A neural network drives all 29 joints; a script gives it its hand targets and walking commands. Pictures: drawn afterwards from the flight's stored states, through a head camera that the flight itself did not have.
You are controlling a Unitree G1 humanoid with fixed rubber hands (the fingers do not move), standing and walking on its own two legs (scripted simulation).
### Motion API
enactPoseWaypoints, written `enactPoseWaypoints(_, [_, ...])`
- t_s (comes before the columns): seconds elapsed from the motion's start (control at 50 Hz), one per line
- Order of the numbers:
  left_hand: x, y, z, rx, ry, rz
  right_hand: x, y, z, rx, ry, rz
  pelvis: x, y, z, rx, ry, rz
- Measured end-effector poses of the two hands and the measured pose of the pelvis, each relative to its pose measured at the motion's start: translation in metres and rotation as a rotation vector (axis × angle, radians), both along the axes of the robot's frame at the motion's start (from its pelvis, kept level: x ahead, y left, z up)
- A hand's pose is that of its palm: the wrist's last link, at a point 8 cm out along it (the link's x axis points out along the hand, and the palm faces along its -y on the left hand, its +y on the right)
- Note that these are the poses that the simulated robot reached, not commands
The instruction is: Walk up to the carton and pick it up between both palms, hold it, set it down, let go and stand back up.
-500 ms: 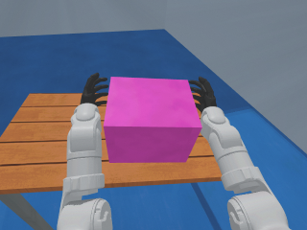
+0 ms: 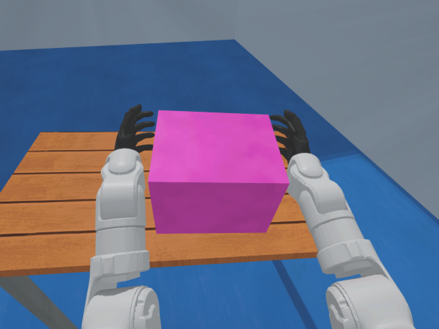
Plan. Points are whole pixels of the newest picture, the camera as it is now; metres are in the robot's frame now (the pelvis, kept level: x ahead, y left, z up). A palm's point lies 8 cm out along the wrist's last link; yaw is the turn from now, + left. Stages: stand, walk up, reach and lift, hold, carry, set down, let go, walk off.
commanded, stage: hold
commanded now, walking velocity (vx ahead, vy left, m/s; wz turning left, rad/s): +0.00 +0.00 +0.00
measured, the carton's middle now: (213, 172) +0.35 +0.01 +0.14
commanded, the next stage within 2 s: none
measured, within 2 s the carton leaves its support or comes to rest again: neither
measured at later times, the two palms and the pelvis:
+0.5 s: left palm (126, 148) +0.36 +0.16 +0.19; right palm (296, 151) +0.36 -0.13 +0.18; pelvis +0.00 +0.00 +0.00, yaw +0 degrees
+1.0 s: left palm (128, 147) +0.36 +0.16 +0.18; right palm (296, 150) +0.36 -0.14 +0.18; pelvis +0.00 +0.00 +0.00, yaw +0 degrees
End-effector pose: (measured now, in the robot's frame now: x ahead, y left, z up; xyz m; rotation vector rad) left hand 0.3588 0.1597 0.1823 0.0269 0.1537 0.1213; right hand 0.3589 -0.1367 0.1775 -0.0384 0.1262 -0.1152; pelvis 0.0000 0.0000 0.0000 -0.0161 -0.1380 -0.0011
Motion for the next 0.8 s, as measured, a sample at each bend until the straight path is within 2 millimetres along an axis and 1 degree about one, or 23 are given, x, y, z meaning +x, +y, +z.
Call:
enactPoseWaypoints(0.12, [0.0008, -0.0001, 0.0032, -0.002, -0.012, -0.005, -0.0006, -0.0001, 0.0032, 0.001, -0.013, -0.005, -0.0007, 0.0004, 0.0000, 0.000, 0.006, -0.001])
enactPoseWaypoints(0.24, [0.0027, 0.0005, 0.0015, -0.004, 0.004, -0.003, 0.0015, 0.0005, 0.0019, -0.003, 0.002, -0.005, -0.0009, 0.0010, 0.0004, 0.001, 0.008, -0.004])
enactPoseWaypoints(0.36, [0.0015, 0.0027, 0.0040, -0.005, -0.014, 0.000, 0.0018, 0.0026, 0.0070, -0.002, -0.015, -0.001, -0.0002, 0.0018, 0.0002, -0.001, 0.007, -0.003])
enactPoseWaypoints(0.64, [0.0008, -0.0010, 0.0017, -0.002, -0.002, -0.010, -0.0022, -0.0010, 0.0008, 0.007, -0.004, -0.012, -0.0014, 0.0026, -0.0001, -0.002, 0.001, -0.001])
enactPoseWaypoints(0.8, [0.0019, -0.0010, 0.0057, 0.002, -0.014, -0.006, 0.0003, -0.0009, 0.0051, -0.002, -0.016, -0.006, -0.0018, 0.0018, 0.0000, 0.000, 0.006, -0.005])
